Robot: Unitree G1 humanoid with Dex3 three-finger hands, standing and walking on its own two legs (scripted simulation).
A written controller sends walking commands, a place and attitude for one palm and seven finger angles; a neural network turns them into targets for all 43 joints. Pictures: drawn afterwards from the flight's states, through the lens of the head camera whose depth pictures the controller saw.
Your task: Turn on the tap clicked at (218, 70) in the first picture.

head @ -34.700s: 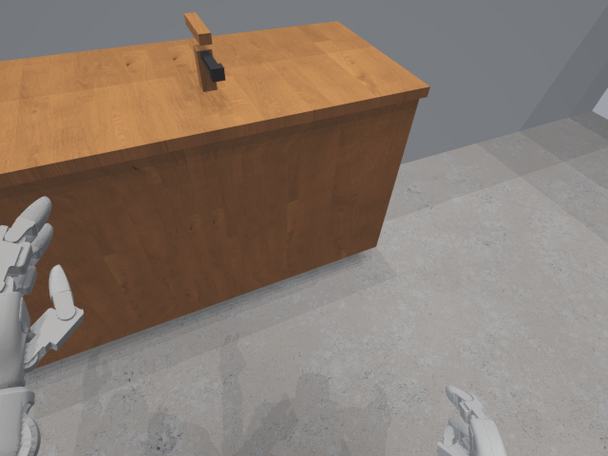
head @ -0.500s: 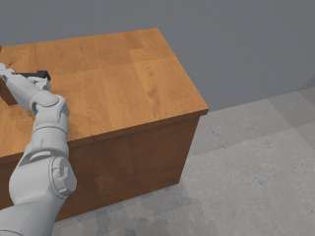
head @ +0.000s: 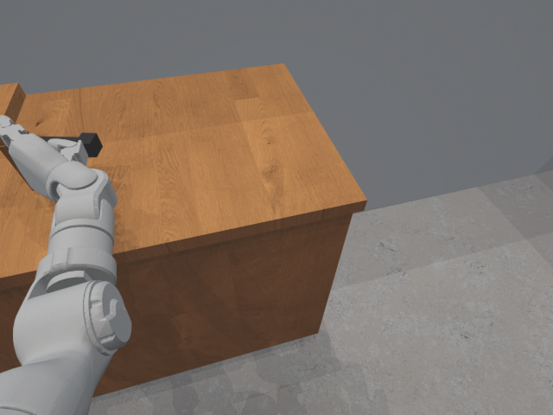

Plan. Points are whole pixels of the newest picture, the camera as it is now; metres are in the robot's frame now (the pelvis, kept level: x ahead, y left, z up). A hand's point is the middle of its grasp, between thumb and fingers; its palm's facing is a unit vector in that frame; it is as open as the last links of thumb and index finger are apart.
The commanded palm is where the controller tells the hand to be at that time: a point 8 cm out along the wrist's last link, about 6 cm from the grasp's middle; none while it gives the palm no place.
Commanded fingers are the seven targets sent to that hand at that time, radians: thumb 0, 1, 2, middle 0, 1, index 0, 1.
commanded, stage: lift the hand up off the lever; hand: left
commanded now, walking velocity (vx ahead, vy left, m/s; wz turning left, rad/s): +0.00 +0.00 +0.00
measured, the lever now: (89, 145) +0.51 +0.31 +0.12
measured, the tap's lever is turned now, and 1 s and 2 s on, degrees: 73 73 73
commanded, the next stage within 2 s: draw the hand back beside the body in 1.10 s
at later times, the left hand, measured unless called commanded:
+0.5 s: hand (73, 137) +0.46 +0.29 +0.18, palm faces +0.81 -0.58 -0.08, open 7.8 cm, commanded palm +0.40 +0.30 +0.18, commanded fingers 0.00 0.90 0.90 -0.15 -0.15 -0.15 -0.15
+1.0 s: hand (74, 128) +0.45 +0.28 +0.20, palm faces +0.80 -0.60 -0.08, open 7.8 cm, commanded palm +0.39 +0.30 +0.20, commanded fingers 0.00 0.90 0.90 -0.15 -0.15 -0.15 -0.15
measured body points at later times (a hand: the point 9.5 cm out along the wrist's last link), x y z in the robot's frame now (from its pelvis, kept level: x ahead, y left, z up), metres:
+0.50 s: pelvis +0.00 +0.01 +0.00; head +0.02 +0.00 +0.45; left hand +0.41 +0.31 +0.18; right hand +0.06 -0.25 -0.13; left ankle +0.02 +0.13 -0.73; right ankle -0.03 -0.09 -0.73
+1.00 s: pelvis +0.00 +0.00 +0.01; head +0.01 -0.01 +0.46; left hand +0.40 +0.30 +0.20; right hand +0.09 -0.25 -0.12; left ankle +0.02 +0.13 -0.73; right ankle -0.03 -0.09 -0.73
